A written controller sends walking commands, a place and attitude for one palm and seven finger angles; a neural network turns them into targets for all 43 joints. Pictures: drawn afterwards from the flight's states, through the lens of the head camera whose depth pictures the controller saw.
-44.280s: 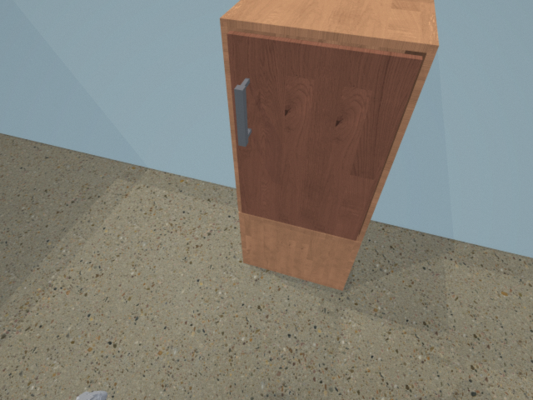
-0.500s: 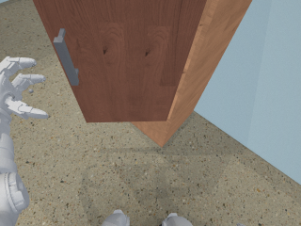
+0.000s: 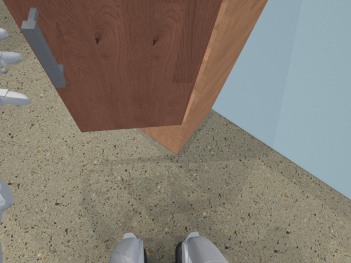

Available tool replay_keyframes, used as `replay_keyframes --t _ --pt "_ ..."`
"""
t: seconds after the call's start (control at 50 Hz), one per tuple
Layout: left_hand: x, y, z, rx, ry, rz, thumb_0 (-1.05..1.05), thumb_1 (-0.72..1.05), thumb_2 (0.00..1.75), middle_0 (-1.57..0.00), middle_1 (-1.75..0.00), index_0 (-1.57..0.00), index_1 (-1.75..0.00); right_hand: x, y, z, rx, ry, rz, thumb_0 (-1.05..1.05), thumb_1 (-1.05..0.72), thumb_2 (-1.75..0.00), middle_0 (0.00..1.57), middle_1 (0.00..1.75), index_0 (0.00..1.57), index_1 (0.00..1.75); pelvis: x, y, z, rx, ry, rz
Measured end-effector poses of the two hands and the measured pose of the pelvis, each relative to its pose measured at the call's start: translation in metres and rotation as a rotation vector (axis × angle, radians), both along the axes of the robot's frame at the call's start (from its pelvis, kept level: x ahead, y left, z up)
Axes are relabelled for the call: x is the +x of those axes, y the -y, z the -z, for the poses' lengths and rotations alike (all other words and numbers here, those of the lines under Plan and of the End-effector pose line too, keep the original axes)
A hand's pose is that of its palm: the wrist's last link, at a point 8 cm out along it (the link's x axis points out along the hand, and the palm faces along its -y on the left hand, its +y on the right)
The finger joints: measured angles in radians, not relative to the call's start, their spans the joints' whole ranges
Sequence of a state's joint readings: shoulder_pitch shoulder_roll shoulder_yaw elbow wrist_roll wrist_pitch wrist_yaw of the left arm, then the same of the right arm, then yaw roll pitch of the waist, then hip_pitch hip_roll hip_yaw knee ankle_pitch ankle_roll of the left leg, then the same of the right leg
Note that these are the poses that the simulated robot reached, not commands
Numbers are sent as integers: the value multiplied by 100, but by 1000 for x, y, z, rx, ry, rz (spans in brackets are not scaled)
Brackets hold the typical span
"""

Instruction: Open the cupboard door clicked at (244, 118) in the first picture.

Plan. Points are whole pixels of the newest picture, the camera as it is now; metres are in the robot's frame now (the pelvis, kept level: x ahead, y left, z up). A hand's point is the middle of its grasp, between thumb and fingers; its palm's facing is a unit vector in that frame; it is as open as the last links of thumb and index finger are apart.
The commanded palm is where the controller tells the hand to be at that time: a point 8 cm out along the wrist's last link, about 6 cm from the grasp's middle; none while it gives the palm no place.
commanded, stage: move the hooked fingers beside the handle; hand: left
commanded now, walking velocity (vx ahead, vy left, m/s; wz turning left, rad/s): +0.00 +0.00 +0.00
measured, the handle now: (48, 51) +0.54 +0.24 +0.09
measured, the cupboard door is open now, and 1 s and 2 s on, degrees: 44 44 44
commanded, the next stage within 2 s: slide the fingers in behind the handle in 0.76 s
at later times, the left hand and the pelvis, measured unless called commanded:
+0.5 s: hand (2, 77) +0.47 +0.30 +0.10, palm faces +0.07 -1.00 -0.01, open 14.0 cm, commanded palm +0.46 +0.34 +0.09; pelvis +0.01 +0.00 +0.00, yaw +0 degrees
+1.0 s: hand (8, 73) +0.48 +0.30 +0.09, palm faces +0.07 -1.00 +0.00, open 14.0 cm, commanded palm +0.46 +0.33 +0.09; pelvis +0.00 -0.01 +0.00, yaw +0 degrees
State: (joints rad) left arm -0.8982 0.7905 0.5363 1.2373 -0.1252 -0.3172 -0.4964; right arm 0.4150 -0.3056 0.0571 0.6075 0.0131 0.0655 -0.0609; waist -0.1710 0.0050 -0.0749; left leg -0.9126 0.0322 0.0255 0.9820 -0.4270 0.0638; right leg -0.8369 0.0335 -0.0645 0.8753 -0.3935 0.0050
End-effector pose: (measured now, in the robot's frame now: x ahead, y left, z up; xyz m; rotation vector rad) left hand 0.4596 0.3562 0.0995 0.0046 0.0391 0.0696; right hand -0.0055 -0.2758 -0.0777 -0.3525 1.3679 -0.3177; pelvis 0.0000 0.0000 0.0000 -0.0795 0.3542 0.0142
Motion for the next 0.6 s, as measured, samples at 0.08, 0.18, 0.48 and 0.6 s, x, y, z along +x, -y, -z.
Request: replay_keyframes --t 0.08,0.18,0.48,0.6 --pt "5 3 -1 8 11 5 -2 -50 30 -30 -120 -30 -120 -7 -1 0 8 -23 18 0 -91 -90 21 30 20 30 2 0 0 0 -8 7" --pt "3 3 5 -6 -14 0 -2 -50 30 -30 -120 -30 -120 -6 -3 -1 19 -16 32 0 -91 -90 21 30 20 30 5 1 -2 1 -6 16" --pt "-13 -1 1 3 3 3 -2 -50 30 -30 -120 -30 -120 28 3 0 20 50 -19 0 -91 -90 21 30 20 30 7 4 -3 0 11 0" --pt "-13 3 5 -10 1 -9 -2 -50 30 -30 -120 -30 -120 39 4 2 17 79 -44 0 -91 -90 21 30 20 30 4 5 -1 1 13 -5"
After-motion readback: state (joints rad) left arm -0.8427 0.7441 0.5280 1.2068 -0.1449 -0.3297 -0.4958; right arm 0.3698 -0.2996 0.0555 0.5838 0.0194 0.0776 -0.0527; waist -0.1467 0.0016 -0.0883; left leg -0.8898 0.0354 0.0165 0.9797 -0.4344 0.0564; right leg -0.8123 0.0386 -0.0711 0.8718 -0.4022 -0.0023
